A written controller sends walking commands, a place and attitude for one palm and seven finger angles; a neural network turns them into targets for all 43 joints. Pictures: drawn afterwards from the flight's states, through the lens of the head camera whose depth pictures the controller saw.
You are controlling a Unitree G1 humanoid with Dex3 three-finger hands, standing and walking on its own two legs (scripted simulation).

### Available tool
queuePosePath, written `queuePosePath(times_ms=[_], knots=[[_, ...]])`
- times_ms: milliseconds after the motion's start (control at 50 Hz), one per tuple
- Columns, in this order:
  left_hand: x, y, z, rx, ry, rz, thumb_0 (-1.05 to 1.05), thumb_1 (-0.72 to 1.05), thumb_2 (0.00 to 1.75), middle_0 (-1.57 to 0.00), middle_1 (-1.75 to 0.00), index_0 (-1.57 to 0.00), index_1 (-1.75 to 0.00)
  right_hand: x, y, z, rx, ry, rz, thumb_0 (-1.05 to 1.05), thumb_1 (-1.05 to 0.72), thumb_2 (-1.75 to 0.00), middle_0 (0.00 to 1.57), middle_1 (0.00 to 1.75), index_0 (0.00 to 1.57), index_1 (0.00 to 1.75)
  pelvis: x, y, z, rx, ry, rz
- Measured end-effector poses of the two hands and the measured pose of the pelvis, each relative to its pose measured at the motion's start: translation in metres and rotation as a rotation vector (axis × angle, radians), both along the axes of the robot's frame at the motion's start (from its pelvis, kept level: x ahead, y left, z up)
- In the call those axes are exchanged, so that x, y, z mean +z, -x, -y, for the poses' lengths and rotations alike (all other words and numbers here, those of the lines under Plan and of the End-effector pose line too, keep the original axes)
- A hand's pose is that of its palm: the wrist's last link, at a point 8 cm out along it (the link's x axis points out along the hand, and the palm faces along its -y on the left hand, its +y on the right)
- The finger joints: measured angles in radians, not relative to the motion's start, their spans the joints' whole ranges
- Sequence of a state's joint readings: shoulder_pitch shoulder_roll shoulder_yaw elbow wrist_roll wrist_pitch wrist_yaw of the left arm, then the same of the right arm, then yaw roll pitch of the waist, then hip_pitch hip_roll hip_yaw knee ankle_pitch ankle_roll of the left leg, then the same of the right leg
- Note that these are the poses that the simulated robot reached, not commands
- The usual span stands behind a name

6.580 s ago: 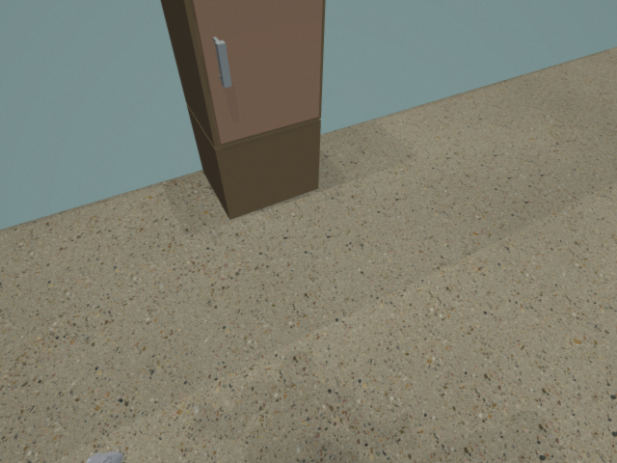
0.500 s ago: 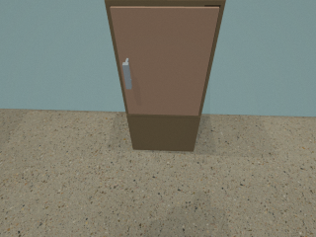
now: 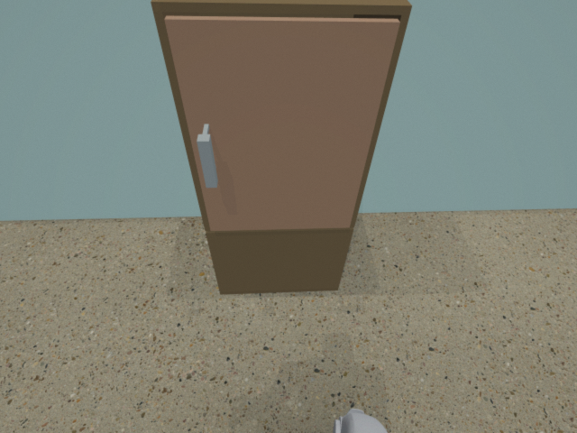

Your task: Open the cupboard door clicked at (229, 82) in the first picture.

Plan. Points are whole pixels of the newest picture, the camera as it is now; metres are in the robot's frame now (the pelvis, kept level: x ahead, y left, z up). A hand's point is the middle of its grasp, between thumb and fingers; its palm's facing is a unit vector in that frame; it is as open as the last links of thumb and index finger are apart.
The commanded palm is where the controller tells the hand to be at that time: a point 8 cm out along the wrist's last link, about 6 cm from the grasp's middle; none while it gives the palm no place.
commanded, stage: take the last steps up to it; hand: left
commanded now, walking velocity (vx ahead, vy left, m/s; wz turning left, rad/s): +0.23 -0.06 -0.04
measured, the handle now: (209, 155) +0.69 +0.21 -0.04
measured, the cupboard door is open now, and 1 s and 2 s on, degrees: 0 0 0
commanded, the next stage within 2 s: come to a stop and stand still in 0.18 s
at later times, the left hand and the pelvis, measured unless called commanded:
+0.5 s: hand (205, 422) +0.18 +0.14 -0.18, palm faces +0.05 -0.98 -0.20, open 7.2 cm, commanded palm none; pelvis +0.15 -0.04 -0.01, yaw -1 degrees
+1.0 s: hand out of the picture +0.15 +0.13 -0.19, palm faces +0.04 -0.97 -0.24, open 7.4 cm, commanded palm none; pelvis +0.11 -0.06 -0.02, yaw -1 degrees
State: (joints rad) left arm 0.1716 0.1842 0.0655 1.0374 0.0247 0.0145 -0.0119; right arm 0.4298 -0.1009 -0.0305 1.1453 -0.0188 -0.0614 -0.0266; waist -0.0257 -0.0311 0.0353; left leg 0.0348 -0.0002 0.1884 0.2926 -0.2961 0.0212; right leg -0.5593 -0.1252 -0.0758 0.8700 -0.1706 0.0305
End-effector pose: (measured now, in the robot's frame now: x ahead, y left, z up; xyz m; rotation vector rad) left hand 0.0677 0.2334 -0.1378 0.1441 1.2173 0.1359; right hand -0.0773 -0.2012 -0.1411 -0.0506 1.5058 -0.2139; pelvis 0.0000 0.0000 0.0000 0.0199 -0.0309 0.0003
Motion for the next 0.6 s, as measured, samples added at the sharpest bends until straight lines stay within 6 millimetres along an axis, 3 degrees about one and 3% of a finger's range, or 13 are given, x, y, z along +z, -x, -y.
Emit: queuePosePath(times_ms=[120, 180, 220, 280, 380, 440, 520, 600], knots=[[0.002, -0.104, 0.03, -0.102, -0.031, 0.083, 0.0, 0.92, 0.9, -0.2, -0.3, -0.19, -0.3, -0.012, 0.003, 0.005, -0.081, -0.056, -0.143, 0.01, -0.91, -0.9, 0.2, 0.3, 0.21, 0.3, -0.013, -0.051, 0.025, -0.018, 0.001, -0.011], [-0.004, -0.134, 0.047, -0.106, -0.039, 0.135, 0.0, 0.91, 0.9, -0.2, -0.3, -0.19, -0.3, -0.021, -0.015, 0.02, -0.086, -0.072, -0.184, 0.01, -0.91, -0.9, 0.21, 0.3, 0.21, 0.3, -0.024, -0.073, 0.04, -0.011, 0.007, -0.007], [-0.004, -0.137, 0.055, -0.09, -0.029, 0.129, 0.0, 0.91, 0.9, -0.2, -0.3, -0.19, -0.3, -0.022, -0.041, 0.034, -0.07, -0.059, -0.161, 0.01, -0.91, -0.9, 0.21, 0.3, 0.21, 0.3, -0.021, -0.084, 0.045, -0.008, 0.013, -0.001], [-0.002, -0.128, 0.063, -0.051, -0.02, 0.072, 0.0, 0.91, 0.9, -0.2, -0.3, -0.2, -0.3, -0.02, -0.097, 0.054, -0.029, -0.025, -0.066, 0.01, -0.91, -0.9, 0.2, 0.29, 0.2, 0.3, -0.012, -0.1, 0.049, -0.003, 0.022, -0.004], [0.002, -0.118, 0.052, 0.002, -0.049, 0.004, -0.02, 0.96, 0.9, -0.2, -0.3, -0.2, -0.3, -0.012, -0.195, 0.073, 0.045, 0.026, 0.126, 0.01, -0.91, -0.9, 0.2, 0.29, 0.2, 0.3, -0.004, -0.123, 0.05, 0.0, 0.03, -0.016], [-0.004, -0.11, 0.048, 0.017, -0.036, -0.047, -0.02, 0.95, 0.9, -0.2, -0.3, -0.2, -0.3, -0.008, -0.242, 0.074, 0.079, 0.053, 0.206, 0.01, -0.92, -0.9, 0.2, 0.29, 0.2, 0.3, -0.005, -0.135, 0.045, -0.009, 0.039, -0.008], [-0.02, -0.102, 0.042, 0.05, -0.005, -0.105, -0.01, 0.93, 0.9, -0.2, -0.3, -0.2, -0.3, -0.005, -0.284, 0.069, 0.109, 0.083, 0.274, 0.01, -0.93, -0.9, 0.2, 0.29, 0.2, 0.3, -0.012, -0.148, 0.034, -0.012, 0.053, 0.011], [-0.022, -0.093, 0.039, 0.067, 0.004, -0.148, 0.0, 0.92, 0.9, -0.2, -0.3, -0.2, -0.3, 0.002, -0.307, 0.057, 0.142, 0.078, 0.302, 0.01, -0.92, -0.9, 0.2, 0.29, 0.2, 0.3, -0.01, -0.151, 0.032, -0.022, 0.023, 0.007]])
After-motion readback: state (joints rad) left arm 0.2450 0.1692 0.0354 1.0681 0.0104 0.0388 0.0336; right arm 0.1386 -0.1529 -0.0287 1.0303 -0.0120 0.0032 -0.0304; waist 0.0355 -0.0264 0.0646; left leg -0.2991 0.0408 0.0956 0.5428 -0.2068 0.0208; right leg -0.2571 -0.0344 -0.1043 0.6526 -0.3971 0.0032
